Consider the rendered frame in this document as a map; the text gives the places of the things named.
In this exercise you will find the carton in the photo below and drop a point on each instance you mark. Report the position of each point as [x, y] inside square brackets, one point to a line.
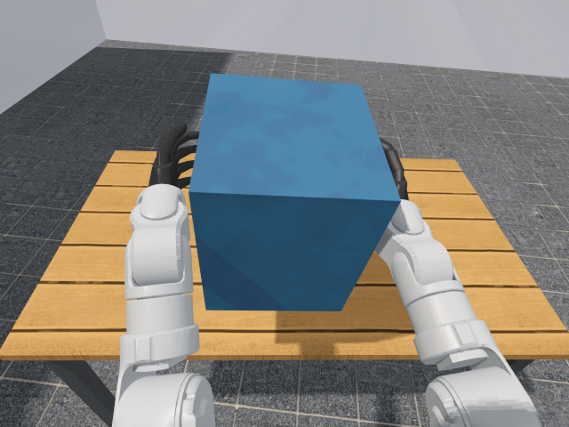
[290, 193]

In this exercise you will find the table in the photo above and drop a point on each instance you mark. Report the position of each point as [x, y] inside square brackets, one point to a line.
[78, 310]

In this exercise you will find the robot left hand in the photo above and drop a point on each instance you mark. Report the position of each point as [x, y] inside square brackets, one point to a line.
[166, 168]

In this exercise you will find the robot right hand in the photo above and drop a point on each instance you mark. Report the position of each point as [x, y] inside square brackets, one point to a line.
[396, 169]

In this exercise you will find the left robot forearm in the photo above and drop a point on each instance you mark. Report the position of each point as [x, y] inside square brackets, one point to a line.
[160, 328]

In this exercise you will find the right robot forearm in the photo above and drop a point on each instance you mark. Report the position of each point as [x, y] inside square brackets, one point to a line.
[448, 333]

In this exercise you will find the right robot upper arm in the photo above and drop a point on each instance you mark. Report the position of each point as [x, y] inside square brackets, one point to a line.
[485, 397]

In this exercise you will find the left robot upper arm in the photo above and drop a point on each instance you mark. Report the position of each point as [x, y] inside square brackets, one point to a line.
[176, 400]

